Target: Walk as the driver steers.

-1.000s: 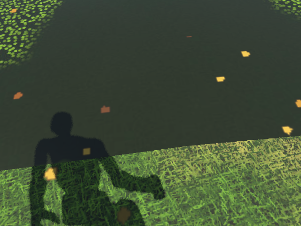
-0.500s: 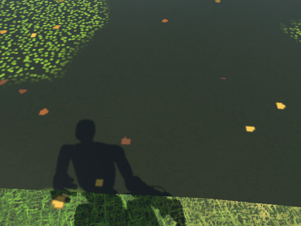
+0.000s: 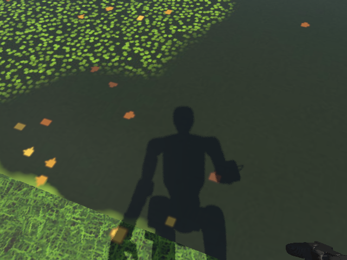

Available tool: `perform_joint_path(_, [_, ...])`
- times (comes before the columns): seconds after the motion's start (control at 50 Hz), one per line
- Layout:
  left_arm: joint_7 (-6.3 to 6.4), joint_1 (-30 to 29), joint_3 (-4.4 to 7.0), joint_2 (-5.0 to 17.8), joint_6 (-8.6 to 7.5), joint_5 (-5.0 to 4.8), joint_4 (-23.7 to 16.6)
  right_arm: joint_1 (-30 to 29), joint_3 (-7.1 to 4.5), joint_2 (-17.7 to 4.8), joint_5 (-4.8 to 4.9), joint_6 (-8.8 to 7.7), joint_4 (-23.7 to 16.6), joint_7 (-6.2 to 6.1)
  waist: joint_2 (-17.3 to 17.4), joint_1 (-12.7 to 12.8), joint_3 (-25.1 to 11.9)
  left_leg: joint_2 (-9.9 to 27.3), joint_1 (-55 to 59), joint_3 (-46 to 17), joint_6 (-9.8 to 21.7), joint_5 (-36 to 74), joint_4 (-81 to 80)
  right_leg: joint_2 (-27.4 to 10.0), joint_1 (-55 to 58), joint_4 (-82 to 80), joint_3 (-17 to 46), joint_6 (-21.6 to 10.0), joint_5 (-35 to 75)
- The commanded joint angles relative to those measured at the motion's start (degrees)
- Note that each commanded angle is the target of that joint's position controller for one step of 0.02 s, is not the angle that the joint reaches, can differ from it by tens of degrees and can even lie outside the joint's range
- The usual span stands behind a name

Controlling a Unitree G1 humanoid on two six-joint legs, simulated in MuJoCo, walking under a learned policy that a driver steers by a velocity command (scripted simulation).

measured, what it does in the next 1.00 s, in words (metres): walks ahead, turning right: left foot, then right foot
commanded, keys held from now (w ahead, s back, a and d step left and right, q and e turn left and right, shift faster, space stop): w+e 0.70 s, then w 0.04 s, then w+q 0.26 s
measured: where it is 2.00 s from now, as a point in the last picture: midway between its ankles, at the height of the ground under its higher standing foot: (246, 145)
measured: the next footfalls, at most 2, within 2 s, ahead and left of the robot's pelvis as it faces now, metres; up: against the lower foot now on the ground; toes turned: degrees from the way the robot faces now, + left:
left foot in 0.02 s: +0.15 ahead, +0.09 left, +0.00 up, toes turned +1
right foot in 0.50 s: +0.36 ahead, -0.11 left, +0.00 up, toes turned -20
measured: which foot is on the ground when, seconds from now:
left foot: up 0.00-0.00, down 0.02-0.52, up 0.54-1.00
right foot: down 0.00-0.02, up 0.04-0.48, down 0.50-1.00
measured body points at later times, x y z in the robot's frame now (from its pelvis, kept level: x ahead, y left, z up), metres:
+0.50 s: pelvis +0.26 -0.02 -0.01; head +0.28 -0.03 +0.44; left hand +0.49 +0.18 -0.11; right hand +0.19 -0.27 -0.15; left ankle +0.12 +0.09 -0.72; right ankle +0.33 -0.10 -0.72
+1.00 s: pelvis +0.53 -0.09 -0.03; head +0.56 -0.09 +0.42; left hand +0.61 +0.18 -0.17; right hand +0.62 -0.39 -0.13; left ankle +0.72 -0.05 -0.76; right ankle +0.33 -0.10 -0.73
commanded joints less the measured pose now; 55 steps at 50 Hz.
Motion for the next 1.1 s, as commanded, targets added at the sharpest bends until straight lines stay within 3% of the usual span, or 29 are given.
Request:
perform_joint_path(0.02, [0.30, -1.03, 2.30, 11.22, -0.44, -1.07, -1.72, 16.02, -2.61, -7.74, -0.71, -2.26, 1.60, -2.22, -6.21, -12.53, -7.85, -0.79, 29.55, -0.41, 3.92, 2.72, -6.34, -8.97, -11.34, 20.99, 4.50, -6.25, 51.95])
perform_joint_path(0.04, [0.06, -1.55, 1.28, 7.41, -0.73, -1.11, -4.46, 26.25, -3.89, -13.03, -1.91, -2.63, 2.78, -3.34, 1.70, -15.98, -16.77, 15.70, 44.67, -17.47, 6.41, -7.74, -7.77, -5.38, -23.28, 38.46, 2.61, -5.40, 26.78])
perform_joint_path(0.06, [0.17, 4.12, 0.64, 2.78, -0.23, -2.24, -5.11, 26.25, -4.65, -16.71, -1.33, -2.08, 3.08, -3.63, 12.77, -12.64, -22.62, 28.83, 52.10, -40.15, 11.66, -6.82, -14.13, 3.05, -38.14, 54.22, 2.93, -4.06, -8.75])
perform_joint_path(0.08, [0.68, -1.49, 2.50, 9.45, 0.44, -0.73, -4.37, 23.11, -4.00, -12.36, 0.32, -1.67, 3.07, -3.65, 3.22, -13.00, -14.51, 24.95, 44.23, -35.44, 10.33, -8.97, -15.28, -0.07, -41.78, 56.75, 7.48, -4.91, -4.19])
perform_joint_path(0.1, [0.21, -4.77, 2.59, 8.23, 0.24, -0.91, -5.39, 17.89, -2.87, -8.78, 0.47, -1.99, 3.04, -3.61, 3.48, -10.50, -6.27, 21.99, 36.06, -26.10, 8.80, -3.88, -17.31, -1.90, -41.79, 54.50, 7.42, -5.06, 0.80])
perform_joint_path(0.12, [0.01, -5.29, 2.39, 6.59, 0.38, -1.00, -4.86, 15.44, -2.29, -6.21, 0.46, -2.50, 3.27, -3.38, 3.06, -8.88, -2.45, 19.18, 30.04, -19.60, 7.09, 2.54, -19.44, -3.30, -39.49, 51.91, 6.76, -4.75, 3.62])
perform_joint_path(0.16, [-0.77, -3.40, 2.56, 5.04, 2.07, 0.42, -3.44, 14.05, -1.64, -3.82, 0.82, -3.35, 4.08, -3.65, 4.79, -6.04, 0.22, 15.50, 23.41, -11.17, 4.93, 7.77, -21.76, -4.21, -35.52, 49.34, 5.85, -3.62, 5.36])
perform_joint_path(0.3, [-3.05, -16.71, 2.28, 2.48, 3.40, 0.75, -8.96, 16.84, -1.91, -4.08, 1.48, -5.12, 7.28, -3.99, 3.14, -5.14, 4.66, 12.76, 20.55, 2.68, 4.43, 20.19, -24.30, -4.31, -40.80, 36.04, 2.89, -2.40, 20.23])
perform_joint_path(0.34, [-3.94, -21.20, 1.44, 1.22, 3.18, 0.83, -10.59, 17.18, -2.26, -5.46, 1.34, -5.17, 8.03, -4.13, 4.28, -6.01, 4.49, 11.38, 18.00, 6.69, 3.93, 22.35, -23.92, -2.70, -34.65, 27.78, -0.99, -2.82, 25.55])
perform_joint_path(0.38, [-4.26, -23.86, 1.45, 2.53, 3.42, 0.78, -12.02, 18.86, -2.70, -7.18, 1.31, -5.09, 8.84, -4.47, 4.01, -6.67, 4.14, 12.87, 19.97, 7.24, 3.93, 23.68, -23.96, -1.76, -31.55, 24.06, -3.08, -3.77, 24.05])
perform_joint_path(0.4, [-4.26, -20.90, 2.05, 3.72, 3.58, 1.48, -10.96, 18.78, -2.72, -7.35, 0.91, -5.43, 8.85, -4.72, 3.42, -5.31, 1.88, 14.94, 22.89, 7.90, 4.07, 29.53, -20.89, -2.06, -30.21, 29.86, -3.20, -5.46, 29.60])
perform_joint_path(0.48, [-3.00, -11.92, 3.58, 7.06, 3.89, 2.00, -8.89, 16.58, -3.39, -10.43, 0.93, -3.70, 8.02, -5.26, 3.24, -0.81, -2.50, 15.65, 26.96, 10.92, 2.83, 54.96, 0.91, 3.78, -19.43, 26.20, -5.37, -10.59, 10.13])
perform_joint_path(0.5, [-2.52, -5.23, 4.37, 8.21, 3.53, 2.00, -6.85, 15.88, -3.56, -10.99, 0.97, -2.91, 7.73, -5.20, 2.31, 2.19, -5.19, 15.28, 23.72, 10.64, 2.19, 49.73, 13.33, 5.16, -11.43, 21.13, -4.11, -12.13, 9.17])
perform_joint_path(0.52, [-1.75, 0.66, 5.94, 12.28, 3.24, 2.07, -4.82, 16.91, -3.55, -10.16, 0.90, -2.62, 7.32, -4.87, -5.24, 4.79, -6.91, 10.64, 13.88, 11.36, 0.34, 27.94, 34.18, 1.03, -1.16, 15.19, 2.84, -15.65, 11.86])
perform_joint_path(0.54, [-1.35, -5.41, 6.78, 17.47, 3.44, 0.67, -6.72, 22.74, -2.66, -4.22, 0.92, -3.02, 4.48, -3.61, -20.20, -3.69, -11.06, 0.28, -9.24, 7.29, -2.85, -20.84, 53.36, -13.96, 12.61, 9.73, 30.67, -23.23, 15.48])
perform_joint_path(0.56, [-1.19, -3.77, 6.47, 16.27, 3.33, -1.02, -8.43, 15.33, -2.76, -8.33, 0.25, -4.06, 1.97, -3.32, -11.56, 0.73, -10.91, 0.02, -16.51, -2.36, -3.23, -18.57, 53.16, -16.59, 10.07, 1.38, 40.21, -26.38, 17.11])
perform_joint_path(0.6, [-0.63, -9.36, 5.27, 11.81, 3.26, -0.67, -8.09, 13.09, -3.27, -9.33, 1.34, -4.34, 2.46, -3.23, -1.11, -4.24, 0.00, 5.71, -12.76, -5.17, -3.38, -11.68, 40.89, -15.40, -4.12, 0.26, 31.01, -22.22, 21.91])
perform_joint_path(0.64, [-0.41, -11.84, 4.79, 10.72, 2.28, -0.53, -8.32, 12.95, -3.00, -7.58, -0.15, -2.01, 3.13, -3.36, 1.16, -7.01, 1.21, 7.40, -4.03, -5.40, -4.36, -12.27, 32.77, -11.44, -13.62, -1.35, 24.55, -19.70, 22.98])
perform_joint_path(0.7, [-0.39, -11.25, 4.95, 11.98, 1.29, -0.47, -7.21, 9.94, -2.16, -4.74, -0.70, 0.16, 2.03, -2.59, -0.91, -7.20, 1.64, 6.32, -0.49, -2.81, -5.18, -6.74, 23.54, -7.13, -17.31, -3.70, 18.34, -18.54, 28.89])
perform_joint_path(0.72, [-0.58, -10.44, 4.95, 11.84, 0.79, 0.07, -6.88, 9.88, -2.23, -4.82, -0.55, 0.12, 2.43, -2.31, -1.08, -6.55, 0.86, 6.37, -1.49, -2.40, -4.66, 0.24, 23.55, -7.19, -15.54, -3.28, 17.19, -18.26, 31.02])
perform_joint_path(0.76, [-0.29, -5.84, 4.60, 10.97, -0.44, -0.41, -4.18, 4.08, -3.23, -7.20, 0.04, -0.57, 0.87, -2.36, -1.91, -4.07, 1.38, 7.50, -10.31, -4.59, -4.54, 8.55, 16.21, -6.23, -7.18, -3.63, 17.44, -16.21, 25.91])
perform_joint_path(0.8, [-0.04, -7.34, 4.27, 9.86, -0.81, -0.75, -3.52, 1.34, -2.44, -5.12, -0.32, -1.31, 0.72, -1.61, -3.16, -3.59, 1.39, 6.04, -4.73, -2.80, -3.91, 20.49, 6.19, -2.82, -10.15, -3.41, 13.19, -13.46, 18.49])
perform_joint_path(0.86, [0.14, -6.79, 3.66, 8.77, -1.46, -0.02, -3.17, -0.70, -2.38, -4.97, 0.46, -1.71, 1.24, -0.52, -4.01, -2.25, 2.20, 5.20, 0.09, -2.57, -1.67, 30.33, 0.17, -3.85, -12.55, -0.50, 12.48, -11.80, 12.10])
perform_joint_path(0.94, [1.53, -2.25, 3.31, 9.14, -1.78, 1.95, -1.39, -6.29, -2.28, -5.33, 1.22, -2.03, -0.29, -0.24, -3.28, 0.76, 6.99, 4.61, -4.25, -4.19, 0.14, 29.49, -6.22, -6.56, -7.29, 6.21, 12.16, -10.70, 10.94])
perform_joint_path(0.98, [2.15, -0.56, 3.01, 9.59, -1.80, 2.45, -0.50, -6.81, -1.97, -4.85, 0.69, -2.50, -0.36, -0.53, -2.39, 1.49, 8.75, 4.00, -4.26, -4.92, 0.53, 27.30, -11.19, -6.86, -3.61, 10.36, 11.32, -10.09, 14.84])
perform_joint_path(1.02, [2.32, -0.13, 2.55, 9.59, -1.46, 2.32, 0.55, -0.46, -2.28, -5.45, -0.19, -3.04, 2.19, -0.78, 0.10, -0.50, 6.47, 3.20, 2.01, -3.33, 1.73, 25.29, -14.91, -5.95, -1.32, 20.16, 9.27, -9.73, 24.52])
perform_joint_path(1.06, [1.93, -2.72, 2.50, 10.47, -0.65, 1.08, 0.93, 20.59, -3.66, -7.44, -1.54, -3.67, 9.77, -1.28, 3.23, -9.44, -2.65, 0.27, 24.24, 0.48, 4.08, 23.95, -15.40, -2.24, -7.18, 44.12, 4.10, -8.91, 35.06])
perform_joint_path(1.08, [1.54, -1.88, 2.15, 8.11, -0.78, 0.59, 0.61, 27.89, -5.01, -11.63, -1.94, -3.43, 12.14, -1.13, 8.59, -10.81, -7.17, 7.33, 41.83, -6.11, 7.59, 39.19, -3.98, 2.61, -25.02, 65.86, 0.64, -7.13, 6.94])
perform_joint_path(1.1, [1.94, 1.78, 1.47, 5.69, -0.87, -0.98, -0.29, 32.12, -5.20, -12.38, -0.86, -3.27, 11.66, -0.72, 11.89, -9.88, -16.90, 19.55, 61.30, -20.95, 13.61, 58.51, 8.09, 4.34, -43.62, 81.92, 1.97, -4.40, -19.14])
Keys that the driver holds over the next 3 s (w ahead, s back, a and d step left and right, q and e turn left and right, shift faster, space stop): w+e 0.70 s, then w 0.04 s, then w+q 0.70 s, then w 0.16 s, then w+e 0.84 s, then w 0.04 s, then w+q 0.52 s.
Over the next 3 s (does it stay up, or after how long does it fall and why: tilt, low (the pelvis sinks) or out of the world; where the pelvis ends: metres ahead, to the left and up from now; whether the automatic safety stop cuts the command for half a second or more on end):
stays up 1.54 -0.40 -0.11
